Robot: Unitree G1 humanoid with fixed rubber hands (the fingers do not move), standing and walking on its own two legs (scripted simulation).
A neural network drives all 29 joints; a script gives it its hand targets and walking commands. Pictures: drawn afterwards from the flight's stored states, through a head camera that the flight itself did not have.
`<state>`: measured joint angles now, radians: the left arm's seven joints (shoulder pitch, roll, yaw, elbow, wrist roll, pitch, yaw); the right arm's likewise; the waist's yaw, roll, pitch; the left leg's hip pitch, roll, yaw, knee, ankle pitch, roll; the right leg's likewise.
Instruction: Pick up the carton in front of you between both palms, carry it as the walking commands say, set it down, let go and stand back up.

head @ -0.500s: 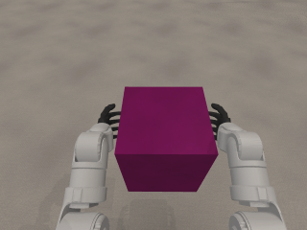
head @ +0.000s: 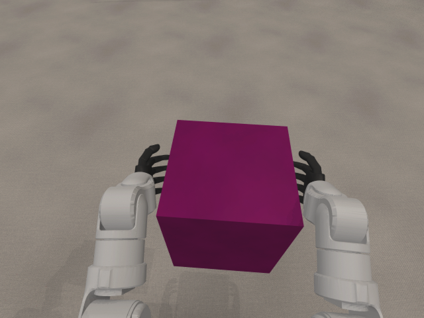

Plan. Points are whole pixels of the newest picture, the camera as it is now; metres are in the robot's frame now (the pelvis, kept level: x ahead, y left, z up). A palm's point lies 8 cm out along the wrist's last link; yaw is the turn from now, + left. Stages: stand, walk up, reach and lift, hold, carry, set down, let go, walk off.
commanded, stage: carry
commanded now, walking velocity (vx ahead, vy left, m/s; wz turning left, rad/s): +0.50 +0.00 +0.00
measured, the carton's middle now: (226, 201) +0.36 -0.01 +0.01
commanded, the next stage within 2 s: none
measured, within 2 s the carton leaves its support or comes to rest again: neither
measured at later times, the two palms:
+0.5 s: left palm (168, 120) +0.54 +0.12 +0.06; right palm (292, 115) +0.57 -0.18 +0.06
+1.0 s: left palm (163, 47) +0.86 +0.17 +0.08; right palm (260, 48) +0.85 -0.13 +0.08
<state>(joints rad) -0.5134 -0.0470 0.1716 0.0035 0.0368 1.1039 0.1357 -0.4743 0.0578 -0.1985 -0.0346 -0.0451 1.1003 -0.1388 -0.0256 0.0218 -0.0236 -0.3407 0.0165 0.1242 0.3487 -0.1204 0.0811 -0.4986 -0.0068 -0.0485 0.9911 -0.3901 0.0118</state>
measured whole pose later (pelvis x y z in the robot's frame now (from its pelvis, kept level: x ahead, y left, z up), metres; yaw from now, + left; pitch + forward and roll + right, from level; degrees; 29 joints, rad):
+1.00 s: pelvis +0.59 +0.03 +0.00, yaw +0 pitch +4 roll -1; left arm -0.16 -0.13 0.10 -0.30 0.13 1.22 0.09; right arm -0.15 0.13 -0.12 -0.30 -0.11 1.20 -0.09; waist -0.02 -0.01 -0.11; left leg -0.25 0.04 0.22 0.34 -0.16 0.06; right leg -0.54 -0.10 -0.08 1.00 -0.28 0.00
